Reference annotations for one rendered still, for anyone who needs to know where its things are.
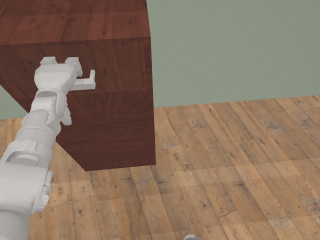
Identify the drawer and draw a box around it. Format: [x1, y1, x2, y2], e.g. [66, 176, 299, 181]
[0, 41, 146, 98]

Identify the cabinet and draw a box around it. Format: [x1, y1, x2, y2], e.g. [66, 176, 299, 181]
[0, 0, 156, 172]

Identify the handle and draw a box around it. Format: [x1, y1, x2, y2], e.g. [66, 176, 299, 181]
[70, 69, 96, 91]

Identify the robot left forearm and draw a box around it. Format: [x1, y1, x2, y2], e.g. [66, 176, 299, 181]
[0, 87, 67, 169]

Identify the left robot upper arm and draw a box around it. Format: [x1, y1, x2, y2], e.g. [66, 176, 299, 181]
[0, 161, 53, 240]

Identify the left robot hand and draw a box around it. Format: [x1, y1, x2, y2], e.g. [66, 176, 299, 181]
[34, 56, 83, 126]

